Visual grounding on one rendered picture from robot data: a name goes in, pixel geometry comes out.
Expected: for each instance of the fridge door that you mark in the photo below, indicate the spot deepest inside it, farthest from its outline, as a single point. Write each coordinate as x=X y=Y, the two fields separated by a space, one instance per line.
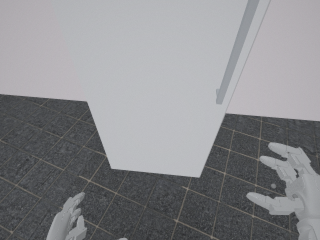
x=149 y=70

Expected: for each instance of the right robot hand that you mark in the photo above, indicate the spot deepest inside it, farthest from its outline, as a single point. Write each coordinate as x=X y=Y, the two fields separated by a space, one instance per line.
x=306 y=186

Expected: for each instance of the handle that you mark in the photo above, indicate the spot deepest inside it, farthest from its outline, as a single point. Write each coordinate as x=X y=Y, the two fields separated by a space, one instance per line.
x=237 y=48

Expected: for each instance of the left robot hand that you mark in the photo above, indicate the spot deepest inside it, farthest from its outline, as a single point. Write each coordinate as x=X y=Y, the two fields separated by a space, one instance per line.
x=63 y=221

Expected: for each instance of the right robot forearm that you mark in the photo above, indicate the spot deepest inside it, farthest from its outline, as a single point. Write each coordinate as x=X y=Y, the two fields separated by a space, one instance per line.
x=309 y=228

